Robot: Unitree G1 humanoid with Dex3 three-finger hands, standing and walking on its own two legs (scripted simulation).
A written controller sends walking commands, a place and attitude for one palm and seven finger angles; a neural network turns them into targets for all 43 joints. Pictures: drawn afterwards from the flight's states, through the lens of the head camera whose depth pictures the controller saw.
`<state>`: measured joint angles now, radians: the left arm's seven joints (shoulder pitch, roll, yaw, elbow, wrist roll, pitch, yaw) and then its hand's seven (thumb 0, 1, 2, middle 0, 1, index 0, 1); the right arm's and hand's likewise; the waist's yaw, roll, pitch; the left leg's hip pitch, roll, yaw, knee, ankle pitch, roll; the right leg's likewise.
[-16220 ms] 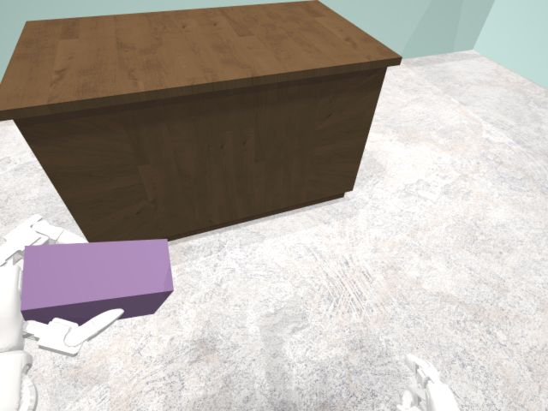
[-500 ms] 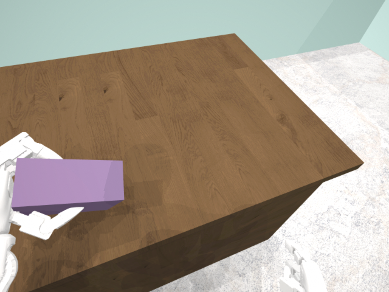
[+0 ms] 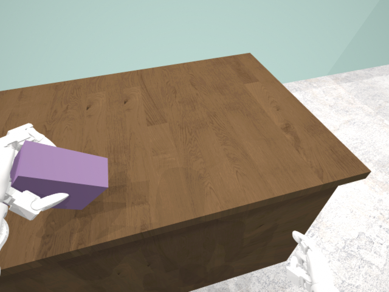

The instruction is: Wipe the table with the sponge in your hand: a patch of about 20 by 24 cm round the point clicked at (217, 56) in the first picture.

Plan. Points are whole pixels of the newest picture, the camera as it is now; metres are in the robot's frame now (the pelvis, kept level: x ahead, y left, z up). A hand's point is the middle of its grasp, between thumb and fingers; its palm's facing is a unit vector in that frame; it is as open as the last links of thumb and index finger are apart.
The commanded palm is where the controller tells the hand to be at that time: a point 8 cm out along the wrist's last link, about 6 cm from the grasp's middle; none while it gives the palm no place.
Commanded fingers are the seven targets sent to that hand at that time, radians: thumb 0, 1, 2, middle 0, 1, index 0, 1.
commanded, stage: turn the palm down, sponge in hand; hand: left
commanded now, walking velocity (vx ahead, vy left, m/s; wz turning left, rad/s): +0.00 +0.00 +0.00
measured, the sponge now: (71, 181) +0.24 +0.27 +0.14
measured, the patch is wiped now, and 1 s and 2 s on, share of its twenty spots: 0.00 0.00 0.00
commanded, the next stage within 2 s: move the sponge above the wiping area in 1.68 s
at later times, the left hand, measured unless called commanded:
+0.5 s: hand (50, 168) +0.24 +0.28 +0.18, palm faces +0.26 -0.41 -0.87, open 9.9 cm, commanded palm +0.20 +0.30 +0.24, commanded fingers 0.00 0.10 1.30 -1.20 -1.60 -1.20 -1.60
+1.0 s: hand (39, 155) +0.25 +0.30 +0.20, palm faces +0.24 -0.19 -0.95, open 9.9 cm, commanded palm +0.20 +0.30 +0.26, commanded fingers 0.00 0.10 1.30 -1.20 -1.60 -1.20 -1.60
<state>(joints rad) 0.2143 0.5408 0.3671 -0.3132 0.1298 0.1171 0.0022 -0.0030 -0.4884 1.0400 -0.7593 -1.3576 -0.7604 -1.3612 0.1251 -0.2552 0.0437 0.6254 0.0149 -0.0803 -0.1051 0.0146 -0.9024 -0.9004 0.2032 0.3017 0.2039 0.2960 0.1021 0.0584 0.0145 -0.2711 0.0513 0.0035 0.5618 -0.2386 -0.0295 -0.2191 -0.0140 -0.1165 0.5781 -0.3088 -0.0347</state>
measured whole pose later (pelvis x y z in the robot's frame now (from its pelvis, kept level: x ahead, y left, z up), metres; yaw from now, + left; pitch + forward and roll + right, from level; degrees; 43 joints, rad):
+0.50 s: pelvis +0.02 +0.00 +0.00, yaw -2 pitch -2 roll +0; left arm 0.30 0.64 0.30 -0.44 0.31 0.22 -0.03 0.00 -0.49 1.04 -0.76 -1.36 -0.76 -1.36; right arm 0.17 -0.29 0.01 0.61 0.05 -0.07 -0.14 0.02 -0.90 -0.90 0.20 0.30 0.20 0.30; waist 0.10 0.09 0.00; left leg -0.27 0.05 0.03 0.58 -0.27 -0.03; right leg -0.23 -0.01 -0.09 0.61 -0.34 -0.03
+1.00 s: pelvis +0.00 +0.02 +0.01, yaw -2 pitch -4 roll +0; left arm 0.09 0.65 0.09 -0.45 0.65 0.47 -0.10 0.00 -0.49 1.04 -0.76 -1.36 -0.76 -1.36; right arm 0.03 -0.27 0.07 0.63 0.06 0.00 -0.12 0.02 -0.90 -0.90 0.20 0.30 0.17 0.29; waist 0.12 0.10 0.02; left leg -0.19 0.02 0.05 0.46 -0.19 0.00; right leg -0.16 -0.04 -0.07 0.48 -0.25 -0.01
